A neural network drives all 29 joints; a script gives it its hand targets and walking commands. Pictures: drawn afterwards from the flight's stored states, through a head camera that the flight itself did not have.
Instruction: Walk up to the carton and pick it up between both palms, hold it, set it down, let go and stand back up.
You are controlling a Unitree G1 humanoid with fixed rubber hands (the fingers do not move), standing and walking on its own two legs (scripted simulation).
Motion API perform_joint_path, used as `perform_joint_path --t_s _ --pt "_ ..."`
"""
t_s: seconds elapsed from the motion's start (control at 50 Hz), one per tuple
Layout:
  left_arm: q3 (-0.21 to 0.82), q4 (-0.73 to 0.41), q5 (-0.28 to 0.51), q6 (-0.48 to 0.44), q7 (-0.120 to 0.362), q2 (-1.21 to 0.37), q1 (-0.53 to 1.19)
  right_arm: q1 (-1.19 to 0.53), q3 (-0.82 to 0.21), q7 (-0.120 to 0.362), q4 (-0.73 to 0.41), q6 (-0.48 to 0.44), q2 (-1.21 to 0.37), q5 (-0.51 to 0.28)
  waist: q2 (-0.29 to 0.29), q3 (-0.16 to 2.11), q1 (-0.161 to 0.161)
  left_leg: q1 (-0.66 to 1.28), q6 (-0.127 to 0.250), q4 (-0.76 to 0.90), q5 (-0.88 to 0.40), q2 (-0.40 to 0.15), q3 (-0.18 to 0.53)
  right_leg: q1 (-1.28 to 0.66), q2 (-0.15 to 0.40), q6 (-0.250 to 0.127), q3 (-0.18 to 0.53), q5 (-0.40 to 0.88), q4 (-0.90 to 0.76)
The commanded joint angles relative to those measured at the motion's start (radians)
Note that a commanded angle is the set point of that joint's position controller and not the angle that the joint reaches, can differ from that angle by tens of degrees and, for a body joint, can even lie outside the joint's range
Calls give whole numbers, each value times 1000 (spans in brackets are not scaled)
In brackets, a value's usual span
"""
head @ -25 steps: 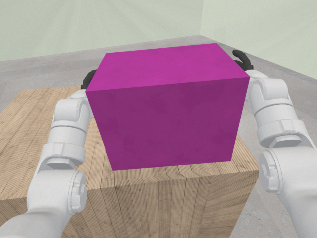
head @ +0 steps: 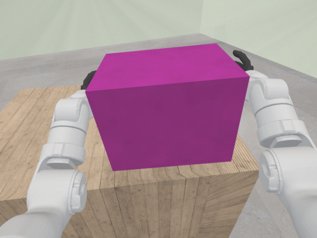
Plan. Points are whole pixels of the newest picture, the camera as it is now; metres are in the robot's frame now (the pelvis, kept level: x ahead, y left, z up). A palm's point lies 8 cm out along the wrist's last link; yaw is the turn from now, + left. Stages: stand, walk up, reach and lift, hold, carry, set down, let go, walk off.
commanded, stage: hold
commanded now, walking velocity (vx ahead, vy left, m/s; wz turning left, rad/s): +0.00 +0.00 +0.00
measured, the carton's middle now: (166, 105) +0.37 +0.00 +0.21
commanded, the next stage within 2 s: none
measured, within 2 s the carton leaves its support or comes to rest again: neither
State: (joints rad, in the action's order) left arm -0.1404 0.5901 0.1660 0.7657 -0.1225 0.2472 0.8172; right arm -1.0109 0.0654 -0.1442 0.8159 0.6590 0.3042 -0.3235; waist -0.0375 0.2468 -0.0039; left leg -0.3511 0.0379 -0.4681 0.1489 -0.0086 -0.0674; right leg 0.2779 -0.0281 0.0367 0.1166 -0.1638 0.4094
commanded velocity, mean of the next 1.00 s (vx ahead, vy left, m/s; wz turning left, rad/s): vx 0.00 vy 0.00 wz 0.00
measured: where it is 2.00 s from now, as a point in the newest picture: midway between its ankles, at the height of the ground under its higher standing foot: outside the picture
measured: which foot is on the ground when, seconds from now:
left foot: down 0.00-1.00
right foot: down 0.00-1.00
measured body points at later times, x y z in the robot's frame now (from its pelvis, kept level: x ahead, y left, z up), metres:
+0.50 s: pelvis -0.01 +0.00 +0.00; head -0.09 +0.00 +0.44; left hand +0.37 +0.20 +0.23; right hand +0.39 -0.19 +0.27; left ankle +0.06 +0.09 -0.74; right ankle +0.03 -0.15 -0.74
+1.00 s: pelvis +0.00 +0.00 +0.00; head -0.08 +0.00 +0.44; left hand +0.39 +0.19 +0.23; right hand +0.40 -0.19 +0.27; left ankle +0.06 +0.09 -0.74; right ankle +0.03 -0.15 -0.74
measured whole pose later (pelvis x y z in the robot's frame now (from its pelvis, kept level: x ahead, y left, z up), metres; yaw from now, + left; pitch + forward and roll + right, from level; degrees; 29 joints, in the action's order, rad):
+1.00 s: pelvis +0.00 +0.00 +0.00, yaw +0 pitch +2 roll -2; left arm -0.14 0.59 0.16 0.76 -0.12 0.25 0.82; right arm -1.01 0.07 -0.13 0.82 0.65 0.30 -0.31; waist -0.04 0.25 0.00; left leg -0.35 0.04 -0.46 0.15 -0.01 -0.07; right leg 0.28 -0.03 0.04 0.12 -0.16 0.40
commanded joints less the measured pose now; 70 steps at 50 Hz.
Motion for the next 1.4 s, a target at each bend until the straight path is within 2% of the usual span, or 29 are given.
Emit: perform_joint_path --t_s 0.0,0.26,0.38,0.64,0.84,0.96,1.24,1.38 --pt "261 -495 97 -94 203 -660 1177 -864 -224 190 -426 -23 -699 -213 5 470 -57 315 -62 131 -119 5 159 -91 -52 -54 -52 114 -124" --pt "236 -388 84 -114 209 -649 1245 -915 -174 210 -311 -44 -712 -153 10 386 -50 229 -37 184 90 -3 164 -63 -41 -62 -46 -33 -132" --pt "236 -369 84 -126 211 -648 1255 -929 -165 215 -292 -59 -724 -136 7 386 -53 207 -31 194 117 -6 169 -78 -41 -60 -45 -31 -126" --pt "227 -390 74 -125 213 -640 1209 -897 -186 208 -318 -64 -718 -146 18 401 -52 251 -38 174 20 5 156 -87 -40 -58 -45 31 -137" --pt "244 -479 82 -111 213 -644 1157 -846 -225 193 -401 -47 -706 -190 15 468 -57 318 -54 139 -132 11 152 -121 -48 -52 -43 143 -130" --pt "253 -513 88 -101 210 -645 1139 -826 -237 186 -435 -34 -692 -211 7 488 -62 338 -62 124 -177 12 153 -128 -51 -50 -44 176 -126" --pt "250 -472 89 -100 208 -652 1166 -864 -220 193 -406 -31 -698 -198 12 454 -55 308 -57 144 -87 6 157 -95 -46 -58 -45 99 -131" --pt "241 -438 84 -108 211 -648 1203 -883 -200 201 -356 -39 -705 -174 10 423 -52 274 -47 165 -2 2 158 -83 -41 -62 -44 37 -134"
